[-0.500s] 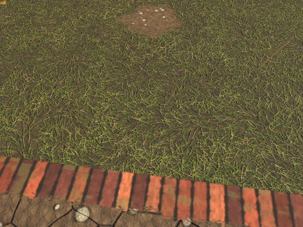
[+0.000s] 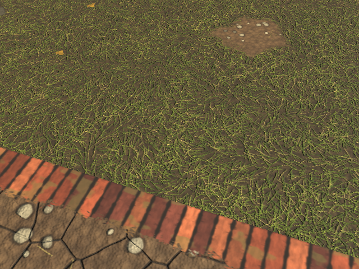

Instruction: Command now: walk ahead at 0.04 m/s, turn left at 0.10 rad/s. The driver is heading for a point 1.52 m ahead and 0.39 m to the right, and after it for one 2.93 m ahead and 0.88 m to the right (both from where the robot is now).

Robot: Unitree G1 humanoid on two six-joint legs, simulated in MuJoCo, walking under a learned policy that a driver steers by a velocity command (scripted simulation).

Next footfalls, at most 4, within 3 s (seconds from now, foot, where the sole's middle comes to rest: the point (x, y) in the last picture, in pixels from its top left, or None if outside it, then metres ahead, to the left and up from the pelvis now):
0.02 left None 0.00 0.12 -0.78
0.34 right None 0.11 -0.12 -0.78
0.84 left None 0.45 0.06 -0.78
1.38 right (229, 210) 0.73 -0.12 -0.79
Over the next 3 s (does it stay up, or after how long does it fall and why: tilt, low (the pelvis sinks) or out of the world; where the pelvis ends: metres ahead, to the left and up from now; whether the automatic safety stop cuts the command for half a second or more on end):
stays up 1.33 -0.39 -0.05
